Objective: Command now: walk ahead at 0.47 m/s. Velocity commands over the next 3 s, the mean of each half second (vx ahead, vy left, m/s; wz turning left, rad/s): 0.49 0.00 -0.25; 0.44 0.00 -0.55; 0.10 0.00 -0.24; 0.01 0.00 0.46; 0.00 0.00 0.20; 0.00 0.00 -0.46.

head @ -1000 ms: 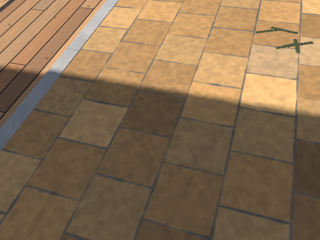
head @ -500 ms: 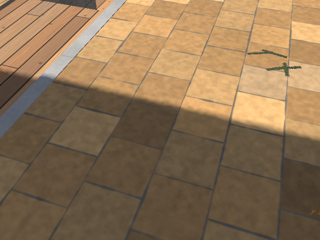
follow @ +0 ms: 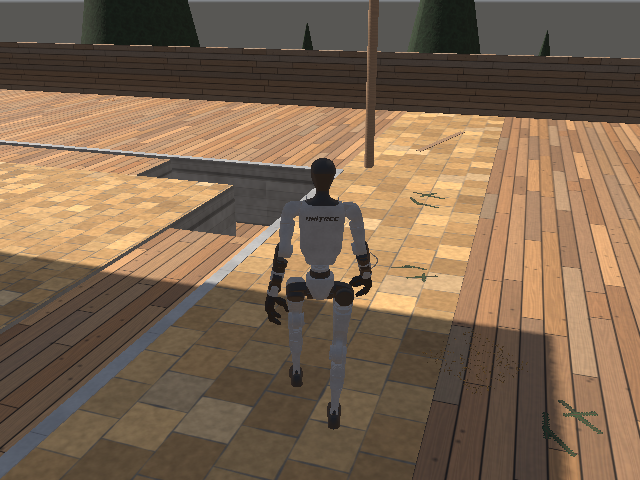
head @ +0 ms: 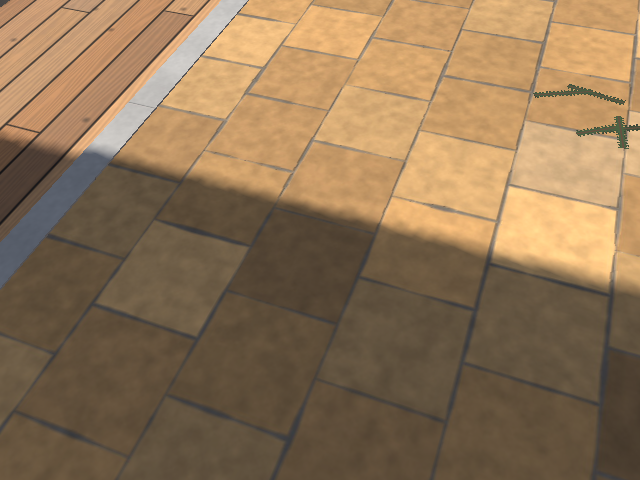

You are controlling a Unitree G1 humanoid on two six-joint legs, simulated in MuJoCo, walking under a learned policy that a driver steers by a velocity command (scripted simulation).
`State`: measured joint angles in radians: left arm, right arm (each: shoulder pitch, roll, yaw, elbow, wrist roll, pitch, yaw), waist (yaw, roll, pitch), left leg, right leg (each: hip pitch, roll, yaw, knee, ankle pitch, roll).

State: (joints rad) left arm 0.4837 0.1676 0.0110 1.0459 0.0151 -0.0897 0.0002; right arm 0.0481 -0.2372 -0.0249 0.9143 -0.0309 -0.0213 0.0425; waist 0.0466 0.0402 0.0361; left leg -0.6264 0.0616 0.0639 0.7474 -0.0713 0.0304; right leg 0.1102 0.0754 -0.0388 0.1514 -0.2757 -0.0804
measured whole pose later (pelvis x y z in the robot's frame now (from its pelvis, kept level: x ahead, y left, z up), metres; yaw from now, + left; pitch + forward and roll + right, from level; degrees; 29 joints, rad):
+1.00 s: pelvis +0.55 -0.06 +0.00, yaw -27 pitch +1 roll +0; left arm 0.34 0.26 0.07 0.93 0.00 -0.04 0.00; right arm 0.07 -0.25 -0.04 0.78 -0.03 -0.03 0.00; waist 0.05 0.03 0.08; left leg -0.66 0.10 -0.05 0.89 -0.17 -0.05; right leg -0.12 0.15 0.07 0.35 -0.23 -0.13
